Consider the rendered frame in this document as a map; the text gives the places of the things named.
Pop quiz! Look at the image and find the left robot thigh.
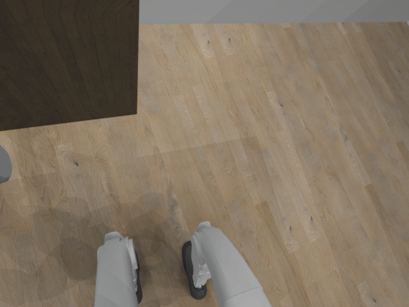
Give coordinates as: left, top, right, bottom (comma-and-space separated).
94, 237, 139, 307

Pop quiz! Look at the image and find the cabinet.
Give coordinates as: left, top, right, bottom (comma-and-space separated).
0, 0, 139, 131

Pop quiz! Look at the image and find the right robot shin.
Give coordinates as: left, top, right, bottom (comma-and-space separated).
191, 221, 212, 288

